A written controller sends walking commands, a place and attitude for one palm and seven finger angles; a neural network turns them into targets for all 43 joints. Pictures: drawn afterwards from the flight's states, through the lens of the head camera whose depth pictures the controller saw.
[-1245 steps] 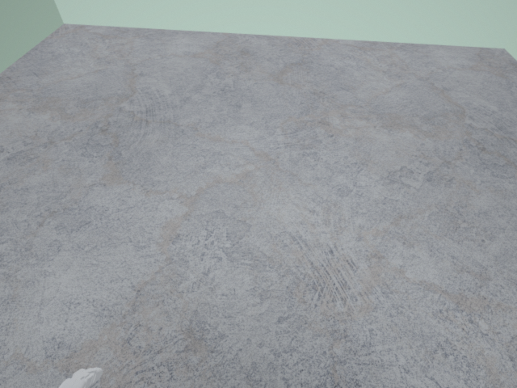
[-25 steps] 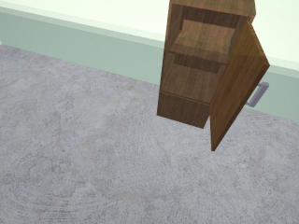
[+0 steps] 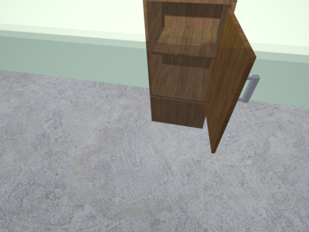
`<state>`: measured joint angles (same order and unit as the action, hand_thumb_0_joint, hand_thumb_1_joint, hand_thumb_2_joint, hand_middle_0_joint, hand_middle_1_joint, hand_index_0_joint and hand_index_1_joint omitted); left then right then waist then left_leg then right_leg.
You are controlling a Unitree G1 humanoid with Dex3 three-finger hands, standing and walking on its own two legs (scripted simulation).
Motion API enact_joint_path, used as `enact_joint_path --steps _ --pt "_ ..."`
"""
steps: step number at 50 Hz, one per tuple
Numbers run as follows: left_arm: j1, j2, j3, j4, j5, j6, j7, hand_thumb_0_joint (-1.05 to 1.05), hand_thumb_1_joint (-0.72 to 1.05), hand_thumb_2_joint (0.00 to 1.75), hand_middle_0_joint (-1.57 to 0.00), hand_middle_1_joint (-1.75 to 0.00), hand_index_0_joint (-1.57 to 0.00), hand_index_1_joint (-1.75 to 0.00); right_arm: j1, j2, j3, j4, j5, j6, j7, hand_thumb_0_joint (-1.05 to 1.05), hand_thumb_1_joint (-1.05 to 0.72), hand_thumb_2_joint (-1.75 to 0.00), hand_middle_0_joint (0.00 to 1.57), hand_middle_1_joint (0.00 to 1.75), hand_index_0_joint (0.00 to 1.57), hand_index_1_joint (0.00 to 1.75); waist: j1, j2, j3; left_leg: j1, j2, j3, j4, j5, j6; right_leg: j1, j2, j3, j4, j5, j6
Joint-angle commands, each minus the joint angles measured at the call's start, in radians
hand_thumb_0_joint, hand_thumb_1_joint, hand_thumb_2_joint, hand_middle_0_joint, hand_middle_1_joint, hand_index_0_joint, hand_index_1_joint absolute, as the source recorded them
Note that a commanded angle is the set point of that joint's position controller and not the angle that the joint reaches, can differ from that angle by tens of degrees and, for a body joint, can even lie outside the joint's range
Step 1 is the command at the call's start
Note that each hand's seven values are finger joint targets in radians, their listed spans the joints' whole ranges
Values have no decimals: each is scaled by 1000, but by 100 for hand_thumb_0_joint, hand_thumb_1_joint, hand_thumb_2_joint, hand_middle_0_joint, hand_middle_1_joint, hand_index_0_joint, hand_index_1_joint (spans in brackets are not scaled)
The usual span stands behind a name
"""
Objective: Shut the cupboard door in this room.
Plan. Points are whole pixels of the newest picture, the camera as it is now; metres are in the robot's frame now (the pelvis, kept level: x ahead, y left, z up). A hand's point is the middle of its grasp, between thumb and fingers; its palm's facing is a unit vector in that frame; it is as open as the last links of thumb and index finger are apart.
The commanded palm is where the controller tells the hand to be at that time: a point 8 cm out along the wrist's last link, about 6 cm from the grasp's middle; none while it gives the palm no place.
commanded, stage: stand and wait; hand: left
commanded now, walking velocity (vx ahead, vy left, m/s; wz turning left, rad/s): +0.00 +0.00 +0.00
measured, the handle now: (244, 89) +0.62 -0.32 -0.02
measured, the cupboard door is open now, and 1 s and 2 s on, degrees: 99 99 99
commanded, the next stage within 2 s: turn or walk to find it in 0.12 s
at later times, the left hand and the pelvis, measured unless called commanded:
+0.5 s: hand out of the picture +0.07 +0.19 -0.18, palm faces +0.12 -0.97 -0.23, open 7.4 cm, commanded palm none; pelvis +0.08 +0.01 +0.00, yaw +4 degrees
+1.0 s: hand out of the picture +0.11 +0.19 -0.16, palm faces +0.22 -0.94 -0.27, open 7.4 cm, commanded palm none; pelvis +0.10 -0.01 +0.00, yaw +12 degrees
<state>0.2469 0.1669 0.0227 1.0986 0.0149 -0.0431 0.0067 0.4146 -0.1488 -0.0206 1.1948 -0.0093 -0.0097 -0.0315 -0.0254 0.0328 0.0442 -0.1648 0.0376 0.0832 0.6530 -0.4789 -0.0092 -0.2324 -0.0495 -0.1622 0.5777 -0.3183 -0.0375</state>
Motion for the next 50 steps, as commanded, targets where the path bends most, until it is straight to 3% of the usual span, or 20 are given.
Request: enact_joint_path --steps 1,5,11,13,16,19,21,23,25,28,29,32,35,38,42,43,44,46,48,50 --pt "163 124 23 28 -1 0 28 0 90 90 -20 -30 -20 -30 -104 -31 -9 -93 4 -11 -7 0 -90 -90 20 30 20 30 76 -130 60 -317 64 -69 262 -77 -11 165 -361 328 -257 622 -174" --pt "90 105 9 22 0 2 27 0 90 90 -20 -30 -20 -30 -76 7 -4 -63 3 1 6 0 -90 -90 20 30 20 30 40 -146 9 -194 47 -17 121 72 -29 108 -245 158 -250 622 -101" --pt "60 117 20 20 -5 14 28 0 90 90 -20 -30 -20 -30 -111 -38 -11 -77 -1 -2 14 0 -90 -90 20 30 20 30 16 -134 22 -45 48 10 -119 353 -33 19 -196 75 -174 405 -19" --pt "92 96 27 10 -3 28 29 0 90 90 -20 -30 -20 -30 -107 -100 -26 -77 -3 -7 15 0 -90 -90 20 30 20 30 19 7 -4 28 128 -79 -149 626 8 -25 -130 26 -83 233 42" --pt "98 64 21 -7 -10 38 29 0 90 90 -20 -30 -20 -30 -133 -156 -40 -98 -2 0 0 0 -90 -90 20 30 20 30 20 220 -9 -9 229 -270 -229 782 124 -31 -50 2 37 -7 85" --pt "102 47 10 -7 -10 34 29 0 90 90 -20 -30 -20 -30 -158 -156 -42 -110 -4 -7 -6 0 -90 -90 20 30 20 30 28 180 -87 78 233 -274 -240 815 154 -57 -43 62 56 -139 77" --pt "132 56 9 8 -5 27 27 0 90 90 -20 -30 -20 -30 -188 -150 -42 -124 0 -8 -6 0 -90 -90 20 30 20 30 44 116 -126 79 183 -214 -182 786 113 18 -50 71 -109 15 74" --pt "155 114 16 19 5 18 34 0 90 90 -20 -30 -20 -30 -222 -104 -35 -145 5 -5 -3 0 -90 -90 20 30 20 30 44 -67 -100 -53 80 -81 -70 667 25 153 -145 133 -170 486 44" --pt "185 141 18 30 3 11 38 0 90 90 -20 -30 -20 -30 -279 -81 -22 -172 -4 4 1 0 -90 -90 20 30 20 30 69 -257 -40 -230 28 -21 -26 210 -18 253 -248 184 -141 950 -16" --pt "159 138 7 22 7 14 38 0 90 90 -20 -30 -20 -30 -292 -77 -19 -168 0 9 4 0 -90 -90 20 30 20 30 54 -221 -5 -227 24 -7 -11 114 -16 240 -234 155 -112 1009 -41" --pt "139 144 7 13 6 15 37 0 90 90 -20 -30 -20 -30 -275 -84 -18 -162 1 9 5 0 -90 -90 20 30 20 30 41 -212 -12 -193 24 -3 -57 191 -13 230 -207 127 -92 975 -29" --pt "116 139 12 -17 -1 20 39 0 90 90 -20 -30 -20 -30 -185 -132 -31 -124 -2 -3 4 0 -90 -90 20 30 20 30 9 -82 -87 108 81 -27 -102 821 35 69 -115 46 -6 726 49" --pt "41 108 13 -56 -14 30 35 0 90 90 -20 -30 -20 -30 -117 -188 -47 -98 2 -1 -7 0 -90 -90 20 30 20 30 -11 164 -80 184 237 -258 -195 1161 160 -74 -33 52 154 -89 79" --pt "17 91 22 -73 -13 44 27 0 90 90 -20 -30 -20 -30 -174 -190 -50 -118 -8 2 -7 0 -90 -90 20 30 20 30 10 165 -37 136 243 -288 -251 971 190 -135 -39 103 168 -255 77" --pt "134 111 34 -55 -3 39 21 0 90 90 -20 -30 -20 -30 -272 -189 -58 -176 1 13 4 0 -90 -90 20 30 20 30 84 43 -103 -63 121 -196 -152 599 84 114 -37 86 -170 120 78" --pt "137 182 46 -61 9 34 27 0 90 90 -20 -30 -20 -30 -274 -139 -54 -195 8 15 13 0 -90 -90 20 30 20 30 81 -161 -88 -221 22 -100 -39 337 20 200 -189 236 -255 206 39" --pt "122 244 58 -81 10 35 26 0 90 90 -20 -30 -20 -30 -305 -114 -52 -226 4 27 21 0 -90 -90 20 30 20 30 97 -325 -17 -314 -50 -40 131 -23 -22 149 -369 382 -314 269 -64" --pt "85 205 53 -99 8 36 30 0 90 90 -20 -30 -20 -30 -335 -126 -60 -224 -5 46 20 0 -90 -90 20 30 20 30 88 -225 63 -352 -6 -112 396 -72 -18 47 -385 350 -277 452 -135" --pt "50 179 39 -111 9 29 29 0 90 90 -20 -30 -20 -30 -285 -103 -51 -198 -2 44 26 0 -90 -90 20 30 20 30 55 -168 39 -354 -2 -95 433 -20 -28 106 -303 210 -195 666 -112" --pt "67 177 36 -108 11 23 32 0 90 90 -20 -30 -20 -30 -278 -97 -45 -196 3 42 30 0 -90 -90 20 30 20 30 63 -188 -12 -330 -5 -68 352 -8 -38 177 -273 164 -172 754 -96"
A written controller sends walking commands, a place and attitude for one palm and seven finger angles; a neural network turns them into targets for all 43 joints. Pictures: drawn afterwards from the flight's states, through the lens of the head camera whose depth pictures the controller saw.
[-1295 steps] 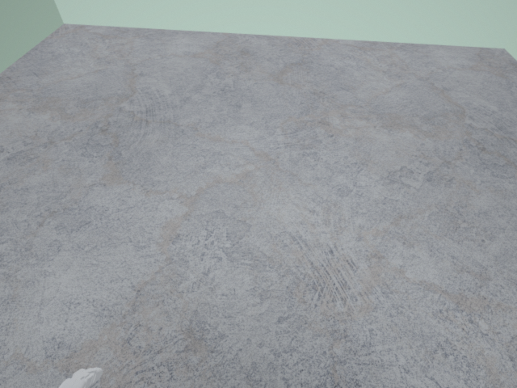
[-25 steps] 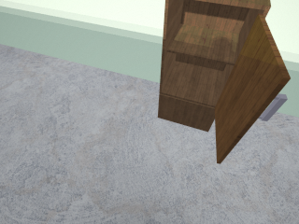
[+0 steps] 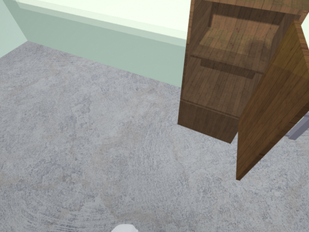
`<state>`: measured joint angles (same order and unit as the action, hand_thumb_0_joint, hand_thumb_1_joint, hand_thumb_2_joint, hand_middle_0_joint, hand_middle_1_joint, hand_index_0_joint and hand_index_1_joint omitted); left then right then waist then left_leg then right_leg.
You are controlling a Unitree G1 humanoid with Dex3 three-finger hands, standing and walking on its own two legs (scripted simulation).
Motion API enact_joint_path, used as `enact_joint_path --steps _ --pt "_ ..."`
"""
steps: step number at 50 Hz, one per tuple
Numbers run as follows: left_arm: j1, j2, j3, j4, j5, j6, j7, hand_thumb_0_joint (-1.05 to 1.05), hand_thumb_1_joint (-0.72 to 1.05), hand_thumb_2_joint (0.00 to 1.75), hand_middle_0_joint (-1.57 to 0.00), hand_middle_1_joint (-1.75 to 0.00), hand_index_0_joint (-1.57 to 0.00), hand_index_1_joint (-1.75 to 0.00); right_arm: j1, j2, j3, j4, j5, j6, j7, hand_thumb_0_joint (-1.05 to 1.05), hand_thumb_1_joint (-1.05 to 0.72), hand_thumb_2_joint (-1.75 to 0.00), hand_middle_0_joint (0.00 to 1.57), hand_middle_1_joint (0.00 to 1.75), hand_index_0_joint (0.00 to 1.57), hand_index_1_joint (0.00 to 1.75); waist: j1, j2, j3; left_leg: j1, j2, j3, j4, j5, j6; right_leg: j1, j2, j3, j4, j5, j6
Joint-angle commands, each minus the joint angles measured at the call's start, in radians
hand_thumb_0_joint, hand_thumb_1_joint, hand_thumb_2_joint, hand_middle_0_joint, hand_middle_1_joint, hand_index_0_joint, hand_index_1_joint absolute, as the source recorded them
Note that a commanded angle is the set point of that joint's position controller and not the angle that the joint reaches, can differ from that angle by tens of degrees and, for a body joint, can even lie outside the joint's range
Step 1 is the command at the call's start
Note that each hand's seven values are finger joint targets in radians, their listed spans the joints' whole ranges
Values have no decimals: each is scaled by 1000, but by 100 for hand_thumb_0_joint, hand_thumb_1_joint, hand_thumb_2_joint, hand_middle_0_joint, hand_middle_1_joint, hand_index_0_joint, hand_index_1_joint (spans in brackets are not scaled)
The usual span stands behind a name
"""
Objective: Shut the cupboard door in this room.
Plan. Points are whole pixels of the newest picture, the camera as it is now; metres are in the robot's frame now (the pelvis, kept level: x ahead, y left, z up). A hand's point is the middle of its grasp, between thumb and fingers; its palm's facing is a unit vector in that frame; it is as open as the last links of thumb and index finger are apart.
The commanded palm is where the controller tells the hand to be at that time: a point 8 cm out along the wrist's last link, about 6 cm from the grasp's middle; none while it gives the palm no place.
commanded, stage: stand and wait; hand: left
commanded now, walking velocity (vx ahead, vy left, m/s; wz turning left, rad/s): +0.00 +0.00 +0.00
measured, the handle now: (294, 125) +0.44 -0.41 -0.03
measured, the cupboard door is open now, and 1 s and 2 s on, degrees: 99 99 99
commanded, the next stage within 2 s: turn or walk to find it in 0.22 s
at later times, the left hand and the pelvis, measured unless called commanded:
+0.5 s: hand out of the picture +0.01 +0.21 -0.17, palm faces +0.07 -0.97 -0.23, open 7.4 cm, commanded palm none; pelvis +0.00 +0.02 +0.00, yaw +2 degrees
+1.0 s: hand out of the picture +0.05 +0.19 -0.17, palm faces -0.02 -0.98 -0.20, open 7.4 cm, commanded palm none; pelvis +0.01 +0.01 +0.00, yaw -2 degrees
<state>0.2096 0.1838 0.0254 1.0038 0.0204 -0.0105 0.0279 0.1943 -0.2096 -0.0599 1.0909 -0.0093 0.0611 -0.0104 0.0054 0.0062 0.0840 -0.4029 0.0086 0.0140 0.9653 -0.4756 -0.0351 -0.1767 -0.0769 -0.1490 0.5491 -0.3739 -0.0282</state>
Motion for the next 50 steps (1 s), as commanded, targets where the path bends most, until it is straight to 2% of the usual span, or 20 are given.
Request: enact_joint_path --steps 1,6,8,9,10,11,12,13,18,21,23,24,25,26,28,30,32,37,44,50 --pt "115 171 32 -9 6 -10 11 0 90 90 -20 -30 -20 -30 -62 -32 0 -91 3 -29 9 0 -90 -90 20 30 20 30 34 -165 -68 -74 20 13 -8 3 -15 141 -234 136 -138 831 -101" --pt "129 184 29 21 6 -9 10 0 90 90 -20 -30 -20 -30 -79 -30 15 -96 6 -41 6 0 -90 -90 20 30 20 30 37 -186 -76 45 16 58 -283 78 -6 128 -204 142 -124 789 -97" --pt "99 180 26 30 -4 -8 12 0 90 90 -20 -30 -20 -30 -23 -39 18 -71 3 -54 2 0 -90 -90 20 30 20 30 2 -163 -98 191 24 68 -485 262 0 77 -176 122 -83 681 -55" --pt "91 165 23 30 -9 -5 11 0 90 90 -20 -30 -20 -30 9 -72 15 -60 2 -66 1 0 -90 -90 20 30 20 30 -13 -80 -118 301 68 23 -569 467 15 17 -137 102 -34 561 -11" --pt "115 133 19 29 -10 -2 7 0 90 90 -20 -30 -20 -30 29 -123 4 -56 -2 -74 -1 0 -90 -90 20 30 20 30 -5 66 -163 398 180 -93 -532 706 61 -57 -76 58 13 349 35" --pt "139 84 8 33 -10 2 10 0 90 90 -20 -30 -20 -30 30 -151 0 -55 -2 -72 -5 0 -90 -90 20 30 20 30 2 161 -151 394 280 -178 -541 820 135 -93 -34 43 34 55 63" --pt "98 78 -1 39 -14 9 12 0 90 90 -20 -30 -20 -30 25 -150 0 -42 -1 -74 -14 0 -90 -90 20 30 20 30 -23 295 -125 369 304 -239 -607 888 185 -120 -16 43 136 -121 80" --pt "61 95 3 35 -15 15 11 0 90 90 -20 -30 -20 -30 27 -139 3 -39 -2 -70 -22 0 -90 -90 20 30 20 30 -27 296 -87 329 302 -245 -633 912 209 -140 -15 78 230 -200 77" --pt "47 67 8 46 -11 21 -3 0 90 90 -20 -30 -20 -30 -11 -138 -8 -51 -7 -67 -27 0 -90 -90 20 30 20 30 -14 137 -110 359 258 -184 -611 805 211 -196 -14 103 260 -154 83" --pt "78 49 2 59 -8 18 -3 0 90 90 -20 -30 -20 -30 -29 -122 -11 -50 -7 -69 -23 0 -90 -90 20 30 20 30 1 116 -119 305 220 -147 -618 694 180 -113 0 81 117 -65 84" --pt "142 50 -4 91 -3 8 0 0 90 90 -20 -30 -20 -30 -36 -108 -8 -40 -1 -73 -21 0 -90 -90 20 30 20 30 28 69 -128 257 179 -94 -582 532 133 7 1 76 -85 106 83" --pt "154 82 -4 96 2 0 2 0 90 90 -20 -30 -20 -30 -35 -92 -5 -37 6 -76 -19 0 -90 -90 20 30 20 30 31 10 -111 225 138 -60 -539 415 88 45 -22 118 -193 204 76" --pt "122 111 -4 89 1 -4 3 0 90 90 -20 -30 -20 -30 -11 -56 0 -36 12 -71 -14 0 -90 -90 20 30 20 30 5 -65 -95 198 97 -29 -521 311 48 38 -87 212 -237 232 50" --pt "77 144 -2 73 -2 3 0 0 90 90 -20 -30 -20 -30 -6 -39 5 -39 10 -63 -8 0 -90 -90 20 30 20 30 -11 -75 -35 182 65 7 -529 197 27 -32 -136 250 -248 184 22" --pt "31 173 16 54 -2 12 -8 0 90 90 -20 -30 -20 -30 -18 -47 2 -42 -1 -40 -12 0 -90 -90 20 30 20 30 -9 -236 66 202 46 44 -464 135 10 -202 -140 325 -314 -4 -15" --pt "20 178 28 37 -3 21 -10 0 90 90 -20 -30 -20 -30 3 -60 0 -43 -4 -39 -12 0 -90 -90 20 30 20 30 -14 -192 88 195 57 61 -430 161 11 -229 -136 352 -322 -10 -38" --pt "21 175 38 24 -6 21 -11 0 90 90 -20 -30 -20 -30 38 -53 4 -39 -4 -51 -16 0 -90 -90 20 30 20 30 -17 -131 7 205 67 57 -447 209 14 -161 -114 331 -256 120 -42" --pt "47 112 29 28 -10 19 -12 0 90 90 -20 -30 -20 -30 55 -76 10 -25 -2 -82 -24 0 -90 -90 20 30 20 30 5 99 -73 217 167 -51 -595 324 60 -67 -6 190 -104 243 20" --pt "69 105 11 69 -12 4 -4 0 90 90 -20 -30 -20 -30 88 -57 15 7 2 -92 -29 0 -90 -90 20 30 20 30 8 33 -109 256 137 -3 -567 438 45 -1 -30 192 -114 388 17" --pt "41 122 25 55 -9 17 -6 0 90 90 -20 -30 -20 -30 94 -69 -4 4 2 -74 -32 0 -90 -90 20 30 20 30 -4 25 -46 266 155 24 -535 398 41 -91 -23 214 -82 395 8"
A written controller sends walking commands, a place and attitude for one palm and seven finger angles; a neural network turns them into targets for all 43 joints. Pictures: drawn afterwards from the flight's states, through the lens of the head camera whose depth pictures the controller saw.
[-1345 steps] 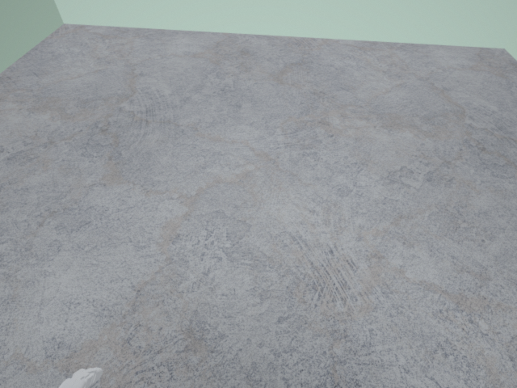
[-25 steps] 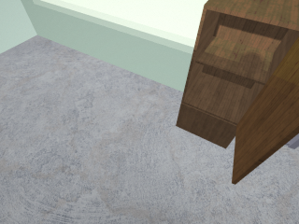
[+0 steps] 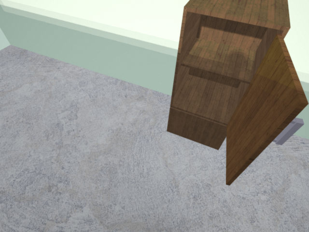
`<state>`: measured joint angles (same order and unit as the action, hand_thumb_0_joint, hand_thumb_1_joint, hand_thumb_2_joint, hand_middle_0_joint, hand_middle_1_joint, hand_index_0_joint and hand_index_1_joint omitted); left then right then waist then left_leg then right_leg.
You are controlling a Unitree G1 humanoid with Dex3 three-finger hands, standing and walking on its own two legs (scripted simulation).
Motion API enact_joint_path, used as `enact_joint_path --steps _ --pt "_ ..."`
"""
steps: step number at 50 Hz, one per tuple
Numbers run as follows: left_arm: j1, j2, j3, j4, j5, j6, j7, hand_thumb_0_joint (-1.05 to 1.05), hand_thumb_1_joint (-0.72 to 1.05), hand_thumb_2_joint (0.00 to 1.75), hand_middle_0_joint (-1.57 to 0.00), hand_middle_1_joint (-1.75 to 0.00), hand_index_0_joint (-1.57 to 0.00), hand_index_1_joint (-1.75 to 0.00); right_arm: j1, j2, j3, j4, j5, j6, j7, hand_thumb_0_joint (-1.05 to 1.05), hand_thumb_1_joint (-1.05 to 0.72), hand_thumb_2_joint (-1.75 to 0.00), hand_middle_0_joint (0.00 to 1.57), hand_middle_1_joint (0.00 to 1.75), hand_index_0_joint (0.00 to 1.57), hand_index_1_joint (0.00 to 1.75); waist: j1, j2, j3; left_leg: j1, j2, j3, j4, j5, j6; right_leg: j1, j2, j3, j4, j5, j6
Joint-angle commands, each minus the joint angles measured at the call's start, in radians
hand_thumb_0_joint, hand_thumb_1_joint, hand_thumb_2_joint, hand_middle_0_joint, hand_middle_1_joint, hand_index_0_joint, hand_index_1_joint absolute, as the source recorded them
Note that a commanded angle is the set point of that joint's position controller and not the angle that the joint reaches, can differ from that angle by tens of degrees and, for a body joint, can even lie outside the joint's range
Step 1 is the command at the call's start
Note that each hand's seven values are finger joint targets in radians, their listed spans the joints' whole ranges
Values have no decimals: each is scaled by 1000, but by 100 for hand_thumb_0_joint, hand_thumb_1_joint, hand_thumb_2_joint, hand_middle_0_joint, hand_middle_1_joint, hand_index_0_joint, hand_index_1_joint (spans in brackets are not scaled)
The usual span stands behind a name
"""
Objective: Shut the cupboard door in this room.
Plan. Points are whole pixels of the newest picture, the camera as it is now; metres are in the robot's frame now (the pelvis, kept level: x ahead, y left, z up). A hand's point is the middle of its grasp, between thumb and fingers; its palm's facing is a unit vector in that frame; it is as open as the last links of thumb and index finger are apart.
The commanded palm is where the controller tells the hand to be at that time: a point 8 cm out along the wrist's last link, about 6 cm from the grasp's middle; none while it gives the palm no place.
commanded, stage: turn or walk to find it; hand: left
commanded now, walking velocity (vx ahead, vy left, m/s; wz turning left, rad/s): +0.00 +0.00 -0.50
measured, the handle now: (281, 130) +0.45 -0.41 -0.03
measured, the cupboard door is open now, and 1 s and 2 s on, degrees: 99 99 99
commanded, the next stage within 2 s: stand and wait in 0.12 s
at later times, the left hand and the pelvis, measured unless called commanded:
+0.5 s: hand out of the picture +0.01 +0.19 -0.19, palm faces -0.02 -0.98 -0.19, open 7.4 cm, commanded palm none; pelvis -0.02 +0.00 -0.01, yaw -4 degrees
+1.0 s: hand out of the picture +0.03 +0.19 -0.17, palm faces -0.07 -0.97 -0.24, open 7.4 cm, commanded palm none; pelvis -0.01 +0.00 +0.00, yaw -5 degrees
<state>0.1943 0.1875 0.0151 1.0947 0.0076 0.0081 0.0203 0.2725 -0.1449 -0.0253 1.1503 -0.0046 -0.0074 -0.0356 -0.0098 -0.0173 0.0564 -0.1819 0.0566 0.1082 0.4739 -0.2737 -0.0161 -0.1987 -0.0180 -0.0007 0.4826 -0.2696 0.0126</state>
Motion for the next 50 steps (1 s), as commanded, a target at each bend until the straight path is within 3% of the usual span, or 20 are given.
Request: enact_joint_path --steps 1,7,9,10,11,12,13,15,18,21,22,23,25,28,31,33,38,43,46,50 --pt "51 120 40 -47 5 3 0 0 90 90 -20 -30 -20 -30 11 -138 -43 -67 -4 0 -8 0 -90 -90 20 30 20 30 10 54 -6 36 120 -70 -48 157 26 -93 -72 67 0 261 -32" --pt "61 104 60 -112 17 22 -12 0 90 90 -20 -30 -20 -30 -60 -187 -74 -142 -11 13 -4 0 -90 -90 20 30 20 30 25 108 -6 -58 206 -124 -84 -13 79 -149 -15 38 167 112 -22" --pt "107 99 58 -109 20 17 -13 0 90 90 -20 -30 -20 -30 -97 -188 -76 -162 -11 12 0 0 -90 -90 20 30 20 30 45 91 -43 -77 190 -95 -31 9 79 -110 -19 41 150 138 -20" --pt "123 113 58 -108 22 9 -10 0 90 90 -20 -30 -20 -30 -105 -175 -75 -173 -10 12 2 0 -90 -90 20 30 20 30 49 22 -65 -79 137 -56 42 0 54 -96 -45 99 86 208 -34" --pt "123 151 62 -108 25 1 -6 0 90 90 -20 -30 -20 -30 -102 -143 -70 -182 -7 16 4 0 -90 -90 20 30 20 30 41 -111 -71 -115 54 7 166 -60 18 -86 -124 234 -7 241 -67" --pt "134 198 68 -105 24 -6 -1 0 90 90 -20 -30 -20 -30 -95 -106 -59 -193 -4 21 7 0 -90 -90 20 30 20 30 44 -259 -69 -196 -23 17 281 -190 -11 -43 -233 408 -120 278 -130" --pt "152 202 65 -106 18 -8 3 0 90 90 -20 -30 -20 -30 -124 -113 -52 -201 -2 27 9 0 -90 -90 20 30 20 30 67 -249 -58 -223 -28 -56 373 -298 -10 -42 -269 463 -176 305 -193" --pt "107 173 61 -101 18 -11 12 0 90 90 -20 -30 -20 -30 -106 -116 -44 -188 1 14 7 0 -90 -90 20 30 20 30 34 -157 -78 -236 -19 -101 413 -263 -2 30 -257 396 -106 514 -225" --pt "81 179 59 -103 20 -13 15 0 90 90 -20 -30 -20 -30 -83 -108 -32 -168 5 7 5 0 -90 -90 20 30 20 30 19 -144 -112 -152 -36 -95 217 -183 -6 62 -209 309 -73 568 -191" --pt "52 165 51 -97 3 -10 12 0 90 90 -20 -30 -20 -30 -24 -130 -26 -132 3 -11 3 0 -90 -90 20 30 20 30 -12 -67 -118 95 -11 -112 -78 64 5 -74 -125 227 -38 308 -96" --pt "60 139 44 -100 1 -8 6 0 90 90 -20 -30 -20 -30 -34 -168 -31 -132 -3 -19 3 0 -90 -90 20 30 20 30 -4 53 -114 140 80 -211 -105 137 41 -145 -55 171 -7 185 -51" --pt "71 118 37 -99 2 -7 1 0 90 90 -20 -30 -20 -30 -68 -207 -35 -142 -6 -19 3 0 -90 -90 20 30 20 30 14 115 -84 94 165 -283 -133 139 83 -150 -14 116 1 79 -19" --pt "53 106 30 -77 13 3 -2 0 90 90 -20 -30 -20 -30 -134 -212 -34 -144 -4 -13 7 0 -90 -90 20 30 20 30 31 232 -3 -78 196 -316 -249 -41 119 -68 -3 32 81 -42 7" --pt "88 113 16 -39 15 -3 -7 0 90 90 -20 -30 -20 -30 -137 -199 -25 -133 -4 -18 0 0 -90 -90 20 30 20 30 44 176 21 -51 141 -230 -198 115 100 -44 -34 34 17 42 3" --pt "94 145 13 -14 9 -21 -3 0 90 90 -20 -30 -20 -30 -92 -187 -25 -111 1 -24 1 0 -90 -90 20 30 20 30 26 84 -27 18 78 -168 -129 186 52 4 -74 72 -87 217 -10" --pt "58 179 14 -13 5 -34 -2 0 90 90 -20 -30 -20 -30 -91 -211 -29 -101 3 -28 5 0 -90 -90 20 30 20 30 13 15 -45 52 60 -162 -123 173 40 10 -92 82 -111 236 -22" --pt "70 132 7 -13 2 -21 7 0 90 90 -20 -30 -20 -30 -49 -157 -14 -82 1 -19 8 0 -90 -90 20 30 20 30 18 25 -48 22 64 -183 -128 213 37 25 -96 38 -79 211 -4" --pt "37 186 14 -17 3 -36 5 0 90 90 -20 -30 -20 -30 -46 -209 -24 -67 2 -28 6 0 -90 -90 20 30 20 30 13 -13 -37 55 61 -167 -136 198 37 24 -101 66 -122 226 -24" --pt "56 133 14 -15 0 -18 6 0 90 90 -20 -30 -20 -30 -11 -145 -17 -56 0 -17 0 0 -90 -90 20 30 20 30 10 9 -25 60 68 -128 -99 216 25 -10 -95 89 -80 294 -27" --pt "60 136 16 -15 2 -18 5 0 90 90 -20 -30 -20 -30 -3 -144 -14 -54 0 -17 0 0 -90 -90 20 30 20 30 12 8 -36 25 65 -129 -110 152 24 15 -91 97 -90 251 -30"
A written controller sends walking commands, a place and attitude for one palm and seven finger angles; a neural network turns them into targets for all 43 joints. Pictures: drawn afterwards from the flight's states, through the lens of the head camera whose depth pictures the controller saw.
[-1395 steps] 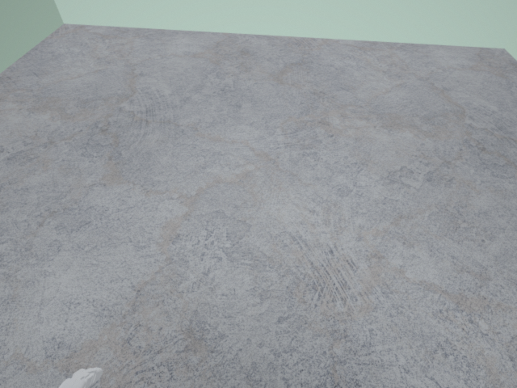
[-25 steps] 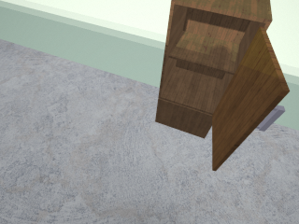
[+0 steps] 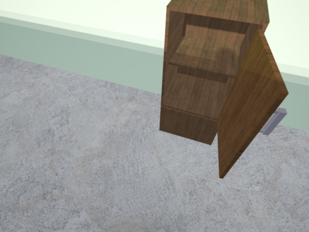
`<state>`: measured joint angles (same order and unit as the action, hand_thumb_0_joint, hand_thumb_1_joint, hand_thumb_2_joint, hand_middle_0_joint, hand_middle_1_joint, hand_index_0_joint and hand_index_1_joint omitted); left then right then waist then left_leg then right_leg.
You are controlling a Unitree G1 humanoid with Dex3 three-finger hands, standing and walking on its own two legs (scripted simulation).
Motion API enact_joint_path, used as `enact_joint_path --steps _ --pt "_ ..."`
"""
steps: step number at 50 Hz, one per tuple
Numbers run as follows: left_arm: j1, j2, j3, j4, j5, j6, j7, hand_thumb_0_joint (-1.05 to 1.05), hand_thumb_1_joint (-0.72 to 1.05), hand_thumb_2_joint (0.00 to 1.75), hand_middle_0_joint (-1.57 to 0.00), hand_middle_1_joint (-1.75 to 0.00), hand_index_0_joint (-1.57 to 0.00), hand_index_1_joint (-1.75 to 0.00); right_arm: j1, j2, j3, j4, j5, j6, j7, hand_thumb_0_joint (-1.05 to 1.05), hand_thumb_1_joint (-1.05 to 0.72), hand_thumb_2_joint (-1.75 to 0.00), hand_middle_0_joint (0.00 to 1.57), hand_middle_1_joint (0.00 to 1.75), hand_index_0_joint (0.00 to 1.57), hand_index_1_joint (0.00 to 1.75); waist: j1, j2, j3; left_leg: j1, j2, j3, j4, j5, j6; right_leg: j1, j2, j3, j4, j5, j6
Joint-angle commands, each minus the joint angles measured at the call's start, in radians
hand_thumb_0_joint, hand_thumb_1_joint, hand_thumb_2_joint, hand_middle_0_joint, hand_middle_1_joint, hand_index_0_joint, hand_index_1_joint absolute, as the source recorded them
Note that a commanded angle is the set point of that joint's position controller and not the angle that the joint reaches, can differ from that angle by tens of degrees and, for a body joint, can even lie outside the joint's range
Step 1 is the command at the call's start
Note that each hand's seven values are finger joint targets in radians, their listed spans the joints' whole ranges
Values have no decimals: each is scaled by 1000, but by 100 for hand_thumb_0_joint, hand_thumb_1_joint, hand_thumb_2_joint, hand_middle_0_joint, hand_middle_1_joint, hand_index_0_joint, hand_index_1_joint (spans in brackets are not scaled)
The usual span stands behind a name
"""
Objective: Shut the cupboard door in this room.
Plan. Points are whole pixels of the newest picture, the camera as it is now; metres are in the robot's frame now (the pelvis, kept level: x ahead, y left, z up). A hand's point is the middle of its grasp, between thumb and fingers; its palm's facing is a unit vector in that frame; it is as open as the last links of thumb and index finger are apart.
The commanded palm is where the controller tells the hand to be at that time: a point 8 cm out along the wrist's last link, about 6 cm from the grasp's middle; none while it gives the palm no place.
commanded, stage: stand and wait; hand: left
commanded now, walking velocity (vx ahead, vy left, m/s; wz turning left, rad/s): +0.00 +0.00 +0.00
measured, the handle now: (267, 121) +0.49 -0.36 -0.03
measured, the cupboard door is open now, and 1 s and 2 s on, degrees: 99 99 99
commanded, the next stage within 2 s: turn or walk to find it in 0.22 s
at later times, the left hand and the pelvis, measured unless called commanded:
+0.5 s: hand out of the picture +0.04 +0.21 -0.17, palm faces +0.02 -0.96 -0.27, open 7.4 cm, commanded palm none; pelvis +0.00 -0.01 +0.00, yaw +2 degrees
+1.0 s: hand out of the picture +0.08 +0.26 -0.16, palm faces +0.05 -0.94 -0.34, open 7.4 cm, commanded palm none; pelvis +0.01 +0.00 +0.00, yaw +4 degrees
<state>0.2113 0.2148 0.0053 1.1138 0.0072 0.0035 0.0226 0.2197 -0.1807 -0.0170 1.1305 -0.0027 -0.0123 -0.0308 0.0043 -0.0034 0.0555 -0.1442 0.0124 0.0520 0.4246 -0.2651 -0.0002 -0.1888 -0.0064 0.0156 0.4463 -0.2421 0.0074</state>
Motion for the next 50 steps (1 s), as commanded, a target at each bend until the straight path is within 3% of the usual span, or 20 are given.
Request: enact_joint_path --steps 1,6,13,17,27,33,39,44,50 --pt "42 113 27 -35 2 -14 3 0 90 90 -20 -30 -20 -30 45 -109 -21 -34 -2 -14 -5 0 -90 -90 20 30 20 30 0 -8 -31 -16 107 -73 -64 139 8 7 -104 86 -58 221 -26" --pt "31 146 32 -38 2 -27 2 0 90 90 -20 -30 -20 -30 33 -144 -30 -35 -1 -23 -5 0 -90 -90 20 30 20 30 -1 -1 -38 5 108 -72 -65 159 11 12 -107 93 -66 245 -36" --pt "-10 199 41 -49 3 -38 -2 0 90 90 -20 -30 -20 -30 -15 -203 -38 -41 -3 -26 1 0 -90 -90 20 30 20 30 1 21 -8 -10 105 -95 -101 89 20 5 -110 86 -112 130 -38" --pt "1 166 33 -55 1 -26 2 0 90 90 -20 -30 -20 -30 -2 -161 -27 -44 -5 -13 7 0 -90 -90 20 30 20 30 1 7 -30 -30 99 -102 -70 131 11 17 -124 64 -82 142 -26" --pt "-77 271 39 -68 2 -41 -8 0 90 90 -20 -30 -20 -30 -85 -287 -38 -65 -4 -23 12 0 -90 -90 20 30 20 30 -2 5 -53 22 109 -128 -99 160 19 33 -126 65 -119 164 -32" --pt "-101 305 36 -64 3 -42 -12 0 90 90 -20 -30 -20 -30 -135 -328 -35 -74 -5 -23 16 0 -90 -90 20 30 20 30 -2 8 -60 45 114 -130 -128 153 18 46 -129 68 -147 155 -28" --pt "-116 327 33 -62 2 -43 -15 0 90 90 -20 -30 -20 -30 -161 -355 -31 -82 -6 -26 16 0 -90 -90 20 30 20 30 -2 6 -93 80 118 -129 -130 235 18 79 -134 60 -147 237 -28" --pt "-124 333 36 -70 -1 -37 -13 0 90 90 -20 -30 -20 -30 -169 -359 -27 -91 -6 -21 18 0 -90 -90 20 30 20 30 -1 22 -100 71 116 -135 -110 317 15 108 -144 28 -116 293 -24" --pt "-67 234 23 -81 -2 -1 -1 0 90 90 -20 -30 -20 -30 -114 -254 -11 -104 -9 12 22 0 -90 -90 20 30 20 30 8 39 -89 -19 111 -154 -36 363 5 92 -149 -25 -17 280 3"
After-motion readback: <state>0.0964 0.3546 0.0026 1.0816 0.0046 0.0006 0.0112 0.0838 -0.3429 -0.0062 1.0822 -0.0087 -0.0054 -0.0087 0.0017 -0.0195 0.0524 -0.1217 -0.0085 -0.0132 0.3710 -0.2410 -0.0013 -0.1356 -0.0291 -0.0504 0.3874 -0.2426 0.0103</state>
